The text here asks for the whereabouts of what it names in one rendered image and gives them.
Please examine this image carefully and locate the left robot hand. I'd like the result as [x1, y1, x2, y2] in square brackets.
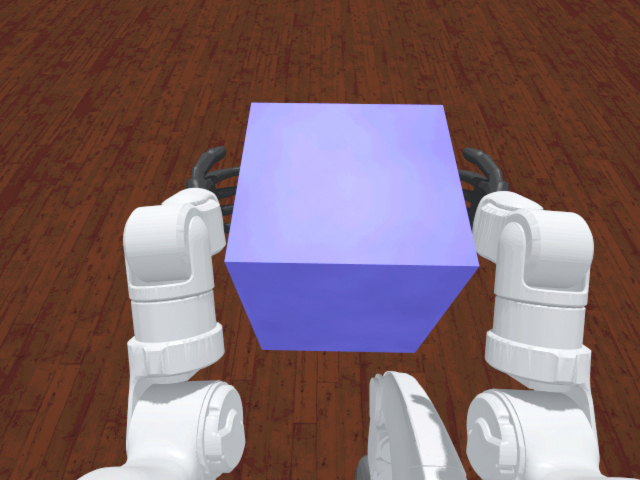
[186, 146, 240, 234]

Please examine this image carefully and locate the right robot hand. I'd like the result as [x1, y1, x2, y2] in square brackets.
[458, 148, 509, 231]

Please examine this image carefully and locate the left robot forearm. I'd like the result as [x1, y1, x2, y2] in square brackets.
[123, 188, 226, 458]

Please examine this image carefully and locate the carton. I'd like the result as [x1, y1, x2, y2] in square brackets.
[224, 103, 479, 353]

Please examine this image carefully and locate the left robot upper arm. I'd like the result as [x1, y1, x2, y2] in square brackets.
[77, 380, 245, 480]

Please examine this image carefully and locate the right robot shin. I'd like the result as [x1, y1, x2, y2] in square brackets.
[368, 371, 399, 480]

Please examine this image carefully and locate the right robot thigh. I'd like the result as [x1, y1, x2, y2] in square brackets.
[369, 372, 467, 480]

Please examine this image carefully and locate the right robot forearm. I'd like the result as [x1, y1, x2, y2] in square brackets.
[472, 191, 599, 458]

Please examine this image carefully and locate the right robot upper arm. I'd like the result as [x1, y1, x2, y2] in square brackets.
[466, 389, 639, 480]

